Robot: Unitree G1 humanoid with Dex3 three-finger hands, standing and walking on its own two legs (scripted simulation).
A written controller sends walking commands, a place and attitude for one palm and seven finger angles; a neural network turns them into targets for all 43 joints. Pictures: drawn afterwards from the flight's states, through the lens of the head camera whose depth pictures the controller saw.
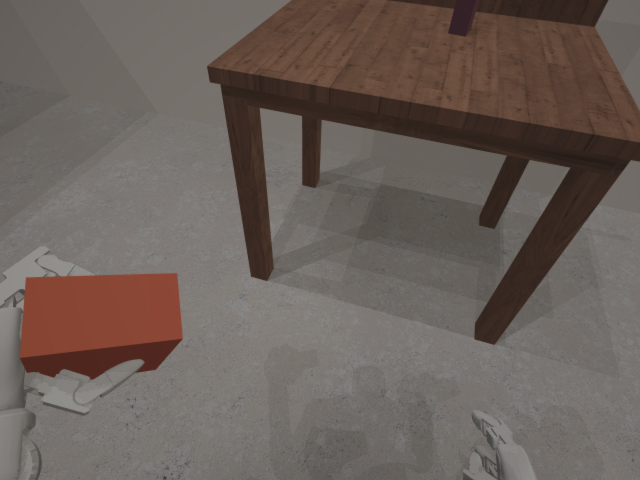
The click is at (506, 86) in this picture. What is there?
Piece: table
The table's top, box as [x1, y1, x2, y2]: [207, 0, 639, 161]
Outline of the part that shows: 207,66 209,79 211,82 639,161 639,110 595,28 590,26 476,12 472,26 464,37 449,34 447,32 453,9 451,8 389,0 291,0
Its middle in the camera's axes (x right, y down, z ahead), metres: +0.30 -0.54 +1.10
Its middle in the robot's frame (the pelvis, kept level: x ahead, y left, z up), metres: +1.20 -0.24 +0.06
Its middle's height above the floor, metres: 0.83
